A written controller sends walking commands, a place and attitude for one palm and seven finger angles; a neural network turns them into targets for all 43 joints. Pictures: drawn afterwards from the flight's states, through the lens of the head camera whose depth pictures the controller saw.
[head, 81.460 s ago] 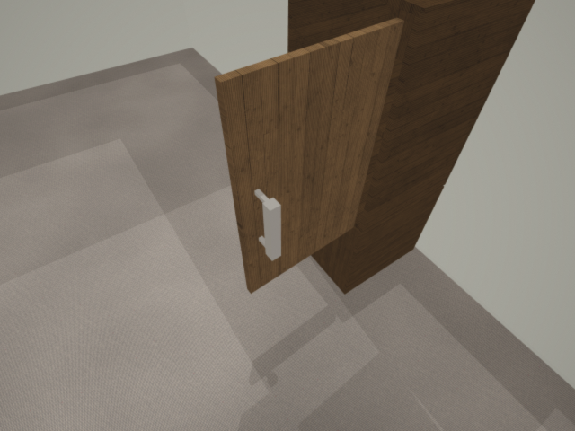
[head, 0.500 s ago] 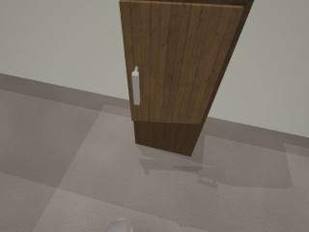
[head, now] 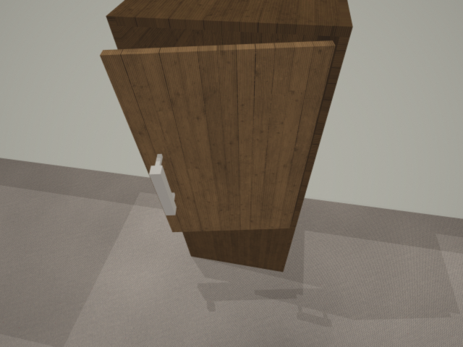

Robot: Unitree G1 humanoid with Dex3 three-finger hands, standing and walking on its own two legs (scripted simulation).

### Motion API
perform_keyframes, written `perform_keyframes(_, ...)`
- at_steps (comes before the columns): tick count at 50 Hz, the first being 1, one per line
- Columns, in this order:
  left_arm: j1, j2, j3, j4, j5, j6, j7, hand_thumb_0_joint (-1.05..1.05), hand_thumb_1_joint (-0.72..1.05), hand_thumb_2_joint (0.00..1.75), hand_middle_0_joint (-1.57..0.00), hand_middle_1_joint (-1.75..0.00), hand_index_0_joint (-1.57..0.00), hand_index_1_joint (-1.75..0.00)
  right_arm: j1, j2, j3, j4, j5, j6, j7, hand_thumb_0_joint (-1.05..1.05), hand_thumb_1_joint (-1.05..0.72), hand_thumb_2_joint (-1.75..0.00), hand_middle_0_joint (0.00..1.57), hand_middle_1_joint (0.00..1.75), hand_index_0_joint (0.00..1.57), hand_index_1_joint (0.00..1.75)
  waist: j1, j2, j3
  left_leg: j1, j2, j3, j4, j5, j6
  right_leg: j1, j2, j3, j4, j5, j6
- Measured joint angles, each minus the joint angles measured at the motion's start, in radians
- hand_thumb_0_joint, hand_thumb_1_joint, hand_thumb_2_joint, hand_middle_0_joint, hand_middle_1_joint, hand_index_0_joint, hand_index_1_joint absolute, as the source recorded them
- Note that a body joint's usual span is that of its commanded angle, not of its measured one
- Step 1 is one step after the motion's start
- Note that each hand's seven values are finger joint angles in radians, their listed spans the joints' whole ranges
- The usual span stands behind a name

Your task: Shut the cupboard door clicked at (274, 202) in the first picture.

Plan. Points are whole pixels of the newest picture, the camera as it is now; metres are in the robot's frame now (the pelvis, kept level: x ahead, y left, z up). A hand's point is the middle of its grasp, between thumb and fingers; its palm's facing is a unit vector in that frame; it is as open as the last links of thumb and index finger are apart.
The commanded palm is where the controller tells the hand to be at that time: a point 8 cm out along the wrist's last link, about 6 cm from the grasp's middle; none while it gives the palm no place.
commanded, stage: come to a stop and stand still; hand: left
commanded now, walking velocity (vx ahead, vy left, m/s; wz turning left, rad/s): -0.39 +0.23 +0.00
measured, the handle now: (165, 185) +0.47 +0.18 -0.05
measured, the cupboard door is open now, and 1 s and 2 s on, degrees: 12 12 12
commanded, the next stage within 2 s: none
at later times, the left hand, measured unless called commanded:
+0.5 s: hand out of the picture +0.10 +0.20 -0.16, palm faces +0.06 -0.97 -0.23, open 7.3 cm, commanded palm none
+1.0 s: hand out of the picture +0.02 +0.16 -0.16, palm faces -0.02 -0.97 -0.22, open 7.4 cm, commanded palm none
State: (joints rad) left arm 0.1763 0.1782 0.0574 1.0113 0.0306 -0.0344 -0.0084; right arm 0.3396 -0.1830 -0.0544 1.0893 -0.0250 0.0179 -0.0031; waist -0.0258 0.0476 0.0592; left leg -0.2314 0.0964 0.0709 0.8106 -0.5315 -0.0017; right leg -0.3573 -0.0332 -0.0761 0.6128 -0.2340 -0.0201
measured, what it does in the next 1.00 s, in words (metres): steps on the spot: left foot, then right foot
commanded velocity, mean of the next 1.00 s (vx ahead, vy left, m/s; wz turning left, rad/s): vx -0.10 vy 0.02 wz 0.00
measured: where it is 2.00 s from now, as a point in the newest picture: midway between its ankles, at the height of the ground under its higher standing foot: outside the picture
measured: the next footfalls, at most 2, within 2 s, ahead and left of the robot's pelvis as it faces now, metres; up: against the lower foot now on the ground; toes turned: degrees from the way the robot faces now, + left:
left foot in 0.26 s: +0.13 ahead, +0.09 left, +0.00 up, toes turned +1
right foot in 0.64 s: +0.02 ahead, -0.17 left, +0.01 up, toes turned +1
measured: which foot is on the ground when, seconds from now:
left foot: up 0.00-0.24, down 0.26-1.00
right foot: down 0.00-0.30, up 0.32-0.62, down 0.64-1.00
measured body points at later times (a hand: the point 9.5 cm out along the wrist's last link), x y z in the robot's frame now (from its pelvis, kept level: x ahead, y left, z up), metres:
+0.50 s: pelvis +0.04 +0.00 +0.01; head +0.09 +0.02 +0.46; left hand +0.10 +0.25 -0.15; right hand +0.15 -0.23 -0.13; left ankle +0.09 +0.09 -0.72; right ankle -0.01 -0.14 -0.66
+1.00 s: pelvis -0.03 -0.02 +0.00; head -0.04 -0.03 +0.45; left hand +0.02 +0.21 -0.15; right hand -0.04 -0.26 -0.16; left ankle +0.09 +0.09 -0.72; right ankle -0.02 -0.16 -0.72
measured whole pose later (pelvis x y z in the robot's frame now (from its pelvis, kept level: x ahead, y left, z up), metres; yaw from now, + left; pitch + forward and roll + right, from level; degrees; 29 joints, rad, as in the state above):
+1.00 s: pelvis -0.03 -0.02 +0.00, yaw -1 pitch -3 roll +0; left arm 0.30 0.17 0.00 0.93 0.02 0.02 0.03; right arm 0.34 -0.18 -0.03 0.97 -0.03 0.04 0.00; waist -0.03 0.01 0.03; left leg -0.41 0.00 0.01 0.59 -0.22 0.02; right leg -0.28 -0.01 0.04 0.67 -0.41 0.00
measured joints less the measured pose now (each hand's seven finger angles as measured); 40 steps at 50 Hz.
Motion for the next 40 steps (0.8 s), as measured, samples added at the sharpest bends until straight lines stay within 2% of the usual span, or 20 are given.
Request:
perform_keyframes(2,0.010,-0.020,-0.010,0.009,-0.002,-0.002,0.010,0.00,0.91,0.89,-0.20,-0.30,-0.20,-0.30,-0.027,-0.011,-0.001,-0.002,0.001,-0.001,-0.004,0.01,-0.91,-0.90,0.20,0.30,0.20,0.30,0.005,0.006,0.003,-0.078,-0.026,-0.012,0.137,0.012,0.006,0.037,0.009,-0.007,-0.047,-0.001,-0.005)
perform_keyframes(4,0.021,-0.031,-0.014,0.022,-0.002,0.003,0.026,0.00,0.92,0.89,-0.20,-0.30,-0.20,-0.30,-0.058,-0.013,0.004,-0.014,0.006,-0.008,-0.012,0.01,-0.91,-0.90,0.20,0.30,0.20,0.30,0.008,-0.006,0.004,-0.125,-0.043,-0.004,0.148,0.038,-0.002,0.072,0.014,-0.007,-0.106,0.018,-0.009)
perform_keyframes(8,0.031,-0.023,-0.021,0.040,-0.002,0.017,0.041,0.00,0.94,0.89,-0.21,-0.30,-0.20,-0.30,-0.116,-0.001,0.016,-0.047,0.019,-0.009,-0.020,0.01,-0.91,-0.90,0.19,0.30,0.19,0.30,0.021,-0.034,0.008,-0.139,-0.067,0.001,-0.031,0.108,-0.024,0.110,0.020,-0.004,-0.160,0.024,-0.013)
perform_keyframes(12,0.031,-0.025,-0.017,0.046,-0.008,0.037,0.044,0.00,0.93,0.89,-0.21,-0.30,-0.20,-0.30,-0.162,0.003,0.018,-0.068,0.018,0.005,-0.020,0.01,-0.91,-0.90,0.19,0.30,0.19,0.30,0.035,-0.041,0.018,-0.099,-0.082,-0.004,-0.192,0.225,-0.031,0.126,0.025,-0.010,-0.122,-0.019,-0.003)
perform_keyframes(13,0.032,-0.025,-0.015,0.045,-0.009,0.042,0.045,0.00,0.93,0.89,-0.21,-0.30,-0.20,-0.30,-0.169,0.002,0.017,-0.073,0.017,0.007,-0.019,0.01,-0.91,-0.90,0.19,0.30,0.19,0.30,0.038,-0.040,0.020,-0.082,-0.079,-0.005,-0.237,0.306,-0.026,0.126,0.027,-0.013,-0.100,-0.036,0.001)
perform_keyframes(14,0.030,-0.023,-0.014,0.045,-0.012,0.048,0.047,0.00,0.92,0.89,-0.21,-0.30,-0.20,-0.30,-0.176,0.003,0.016,-0.075,0.015,0.007,-0.020,0.01,-0.91,-0.90,0.20,0.30,0.19,0.30,0.041,-0.046,0.022,-0.072,-0.083,-0.004,-0.249,0.328,-0.002,0.123,0.023,-0.015,-0.074,-0.054,0.007)
perform_keyframes(16,0.023,-0.013,-0.011,0.038,-0.016,0.064,0.053,0.01,0.92,0.89,-0.21,-0.30,-0.20,-0.30,-0.191,0.012,0.019,-0.084,0.009,0.010,-0.021,0.01,-0.91,-0.90,0.20,0.30,0.19,0.30,0.054,-0.071,0.028,-0.062,-0.097,0.008,-0.242,0.291,0.042,0.106,0.009,-0.003,-0.011,-0.099,0.013)
perform_keyframes(18,0.015,-0.003,-0.010,0.027,-0.018,0.081,0.057,0.01,0.92,0.89,-0.21,-0.30,-0.20,-0.30,-0.207,0.018,0.026,-0.097,0.004,0.010,-0.026,0.01,-0.90,-0.90,0.20,0.30,0.20,0.30,0.062,-0.082,0.034,-0.054,-0.099,0.018,-0.254,0.277,0.062,0.060,0.019,0.034,0.138,-0.239,0.017)
perform_keyframes(21,-0.007,0.007,-0.004,0.013,-0.016,0.098,0.057,0.01,0.91,0.89,-0.21,-0.30,-0.20,-0.30,-0.230,0.020,0.033,-0.118,0.000,0.011,-0.037,0.01,-0.90,-0.90,0.20,0.30,0.20,0.30,0.057,-0.068,0.049,-0.056,-0.089,0.011,-0.284,0.305,0.064,-0.001,0.048,0.082,0.345,-0.311,0.025)
perform_keyframes(24,-0.018,0.021,0.001,-0.007,-0.016,0.100,0.053,0.01,0.91,0.89,-0.20,-0.30,-0.20,-0.30,-0.247,0.019,0.033,-0.128,-0.001,0.013,-0.040,0.01,-0.90,-0.90,0.20,0.30,0.20,0.30,0.053,-0.054,0.058,-0.066,-0.077,0.006,-0.305,0.332,0.059,-0.019,0.055,0.102,0.407,-0.305,0.038)
perform_keyframes(27,-0.021,0.034,0.003,-0.021,-0.014,0.103,0.050,0.01,0.91,0.89,-0.20,-0.30,-0.20,-0.30,-0.249,0.017,0.029,-0.131,-0.001,0.013,-0.037,0.01,-0.90,-0.90,0.20,0.30,0.20,0.30,0.048,-0.045,0.055,-0.080,-0.067,0.005,-0.314,0.351,0.050,0.004,0.045,0.105,0.351,-0.286,0.044)
perform_keyframes(29,-0.019,0.038,0.001,-0.027,-0.013,0.102,0.048,0.00,0.91,0.89,-0.20,-0.30,-0.20,-0.30,-0.242,0.012,0.025,-0.129,-0.002,0.013,-0.034,0.01,-0.90,-0.90,0.20,0.30,0.20,0.30,0.041,-0.037,0.050,-0.091,-0.061,0.001,-0.313,0.361,0.043,0.043,0.035,0.096,0.255,-0.270,0.039)
perform_keyframes(31,0.010,0.045,-0.015,-0.044,-0.013,0.078,0.054,0.00,0.91,0.89,-0.20,-0.30,-0.20,-0.30,-0.222,0.005,0.019,-0.134,0.008,0.011,-0.020,0.01,-0.90,-0.90,0.20,0.30,0.20,0.30,0.046,-0.037,0.020,-0.133,-0.053,0.011,-0.267,0.352,0.030,0.084,0.023,0.107,0.090,-0.159,0.025)
perform_keyframes(32,0.035,0.055,-0.018,-0.063,-0.010,0.063,0.056,0.00,0.91,0.89,-0.20,-0.30,-0.20,-0.30,-0.207,0.006,0.016,-0.149,0.010,0.010,-0.012,0.01,-0.90,-0.90,0.20,0.30,0.20,0.30,0.049,-0.060,0.001,-0.165,-0.060,0.029,-0.220,0.333,0.024,0.099,0.004,0.135,0.021,-0.082,0.022)
perform_keyframes(34,0.049,0.040,-0.026,-0.059,-0.003,0.040,0.061,0.00,0.91,0.89,-0.20,-0.30,-0.20,-0.30,-0.194,-0.015,0.004,-0.166,0.006,0.009,-0.003,0.01,-0.90,-0.90,0.20,0.30,0.20,0.30,0.037,-0.029,0.008,-0.202,-0.053,0.005,-0.119,0.261,0.016,0.097,0.018,0.134,0.056,-0.153,0.051)
perform_keyframes(36,0.068,0.019,-0.046,-0.056,0.002,0.036,0.055,0.00,0.91,0.89,-0.20,-0.30,-0.20,-0.30,-0.171,-0.032,-0.007,-0.173,0.008,0.010,0.000,0.01,-0.90,-0.90,0.20,0.30,0.20,0.30,0.014,0.002,0.011,-0.189,-0.065,-0.029,-0.100,0.277,0.018,0.108,0.024,0.125,0.095,-0.185,0.058)
perform_keyframes(40,0.099,0.004,-0.056,-0.061,0.000,0.056,0.055,0.01,0.91,0.89,-0.20,-0.30,-0.20,-0.30,-0.098,-0.025,0.001,-0.167,0.009,0.010,0.005,0.01,-0.90,-0.90,0.20,0.30,0.20,0.30,-0.009,-0.016,-0.021,-0.157,-0.083,-0.032,-0.111,0.300,0.017,0.124,0.009,0.123,0.129,-0.201,0.053)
